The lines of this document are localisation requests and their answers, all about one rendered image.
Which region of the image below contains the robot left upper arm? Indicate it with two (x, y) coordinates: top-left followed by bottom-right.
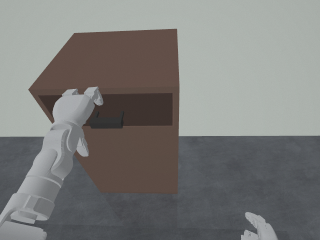
(0, 221), (47, 240)

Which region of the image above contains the cabinet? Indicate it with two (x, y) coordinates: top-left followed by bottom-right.
(28, 28), (180, 194)

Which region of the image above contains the handle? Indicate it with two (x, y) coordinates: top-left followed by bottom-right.
(89, 111), (124, 129)

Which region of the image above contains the robot right hand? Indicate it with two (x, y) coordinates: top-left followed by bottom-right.
(241, 212), (278, 240)

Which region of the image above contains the robot left forearm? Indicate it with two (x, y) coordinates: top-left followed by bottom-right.
(0, 120), (82, 227)

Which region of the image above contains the drawer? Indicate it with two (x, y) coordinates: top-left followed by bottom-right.
(40, 93), (173, 127)

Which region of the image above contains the robot left hand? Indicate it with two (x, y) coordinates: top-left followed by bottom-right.
(52, 86), (104, 157)

